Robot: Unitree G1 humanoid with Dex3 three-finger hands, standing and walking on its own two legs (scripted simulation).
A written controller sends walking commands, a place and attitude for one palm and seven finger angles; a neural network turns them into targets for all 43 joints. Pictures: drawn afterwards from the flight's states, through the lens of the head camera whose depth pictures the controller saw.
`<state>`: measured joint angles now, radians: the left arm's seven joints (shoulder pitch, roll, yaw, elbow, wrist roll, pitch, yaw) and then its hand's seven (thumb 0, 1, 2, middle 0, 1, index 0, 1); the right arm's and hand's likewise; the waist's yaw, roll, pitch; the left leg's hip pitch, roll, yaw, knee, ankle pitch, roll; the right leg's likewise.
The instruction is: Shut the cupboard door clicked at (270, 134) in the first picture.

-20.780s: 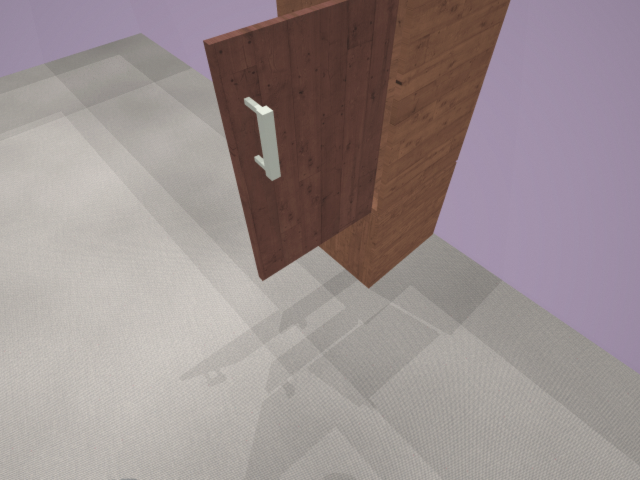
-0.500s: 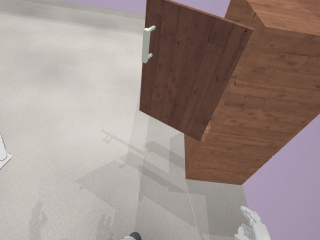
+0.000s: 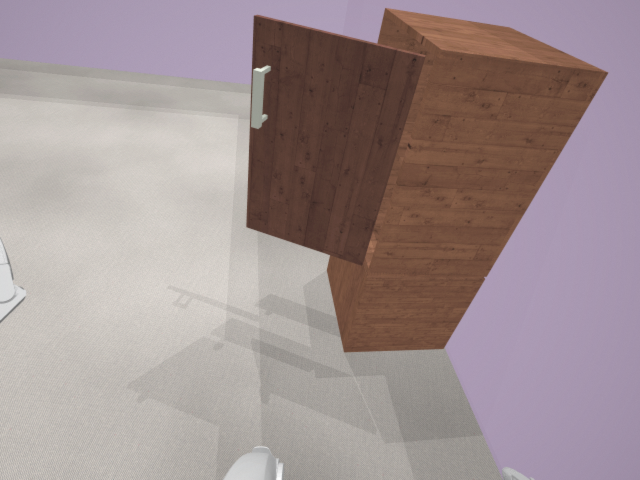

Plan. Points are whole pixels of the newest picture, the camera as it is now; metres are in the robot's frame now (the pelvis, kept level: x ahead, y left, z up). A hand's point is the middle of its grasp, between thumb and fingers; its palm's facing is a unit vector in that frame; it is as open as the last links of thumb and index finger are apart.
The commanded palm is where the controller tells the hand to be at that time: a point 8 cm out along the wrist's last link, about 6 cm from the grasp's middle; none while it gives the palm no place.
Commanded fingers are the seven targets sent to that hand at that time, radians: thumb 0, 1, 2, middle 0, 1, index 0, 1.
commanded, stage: stop stepping back and stand still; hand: left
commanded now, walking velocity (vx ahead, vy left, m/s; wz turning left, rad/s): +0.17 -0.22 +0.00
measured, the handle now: (261, 96) +0.91 +0.17 +0.13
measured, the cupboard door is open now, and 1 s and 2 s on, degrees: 64 64 64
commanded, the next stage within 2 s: let the arm hang, fingers relaxed in 0.90 s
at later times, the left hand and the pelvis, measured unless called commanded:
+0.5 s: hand out of the picture +0.03 +0.42 +0.25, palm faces +0.52 -0.72 -0.46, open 7.4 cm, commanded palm -0.04 +0.43 +0.23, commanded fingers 0.00 0.90 0.90 -0.20 -0.30 -0.20 -0.30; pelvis -0.19 +0.13 +0.03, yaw -2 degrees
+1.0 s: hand out of the picture +0.00 +0.43 +0.22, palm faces +0.49 -0.73 -0.47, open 7.4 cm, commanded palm none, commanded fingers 0.00 0.90 0.90 -0.20 -0.30 -0.20 -0.30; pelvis -0.19 +0.15 +0.04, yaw +0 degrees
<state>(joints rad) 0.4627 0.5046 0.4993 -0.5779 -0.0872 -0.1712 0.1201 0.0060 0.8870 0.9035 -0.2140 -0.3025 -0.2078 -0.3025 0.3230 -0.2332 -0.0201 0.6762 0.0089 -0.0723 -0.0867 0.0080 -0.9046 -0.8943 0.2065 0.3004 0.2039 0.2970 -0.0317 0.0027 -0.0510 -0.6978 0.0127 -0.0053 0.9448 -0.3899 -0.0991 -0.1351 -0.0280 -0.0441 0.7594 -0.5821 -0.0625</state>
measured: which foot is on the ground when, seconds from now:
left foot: up 0.00-0.04, down 0.06-0.20, up 0.22-0.46, down 0.48-0.80, up 0.82-1.00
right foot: down 0.00-0.04, up 0.06-0.26, down 0.28-0.48, up 0.50-0.78, down 0.80-1.00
